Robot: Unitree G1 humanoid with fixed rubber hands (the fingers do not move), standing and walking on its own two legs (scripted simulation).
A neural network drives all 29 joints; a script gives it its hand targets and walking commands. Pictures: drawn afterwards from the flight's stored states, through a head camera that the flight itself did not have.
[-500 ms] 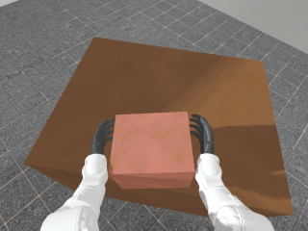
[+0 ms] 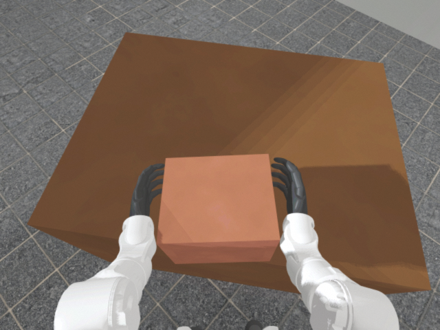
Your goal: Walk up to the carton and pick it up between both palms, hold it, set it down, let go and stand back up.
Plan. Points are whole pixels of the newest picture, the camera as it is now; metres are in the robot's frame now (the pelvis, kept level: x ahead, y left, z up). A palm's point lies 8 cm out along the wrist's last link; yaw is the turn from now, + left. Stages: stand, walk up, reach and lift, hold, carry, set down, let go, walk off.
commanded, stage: set down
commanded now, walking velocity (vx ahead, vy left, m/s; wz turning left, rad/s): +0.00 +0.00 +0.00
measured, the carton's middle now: (219, 211) +0.36 +0.01 -0.09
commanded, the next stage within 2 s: none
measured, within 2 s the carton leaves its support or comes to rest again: rests again in 0.10 s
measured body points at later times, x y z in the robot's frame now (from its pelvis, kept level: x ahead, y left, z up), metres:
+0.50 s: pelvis -0.02 +0.00 -0.03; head +0.10 +0.00 +0.40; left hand +0.38 +0.16 -0.06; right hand +0.37 -0.14 -0.06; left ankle -0.01 +0.10 -0.71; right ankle +0.00 -0.12 -0.71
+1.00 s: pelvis -0.03 +0.00 -0.04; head +0.10 +0.01 +0.39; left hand +0.38 +0.16 -0.07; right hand +0.37 -0.14 -0.06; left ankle -0.01 +0.10 -0.71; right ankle +0.00 -0.12 -0.71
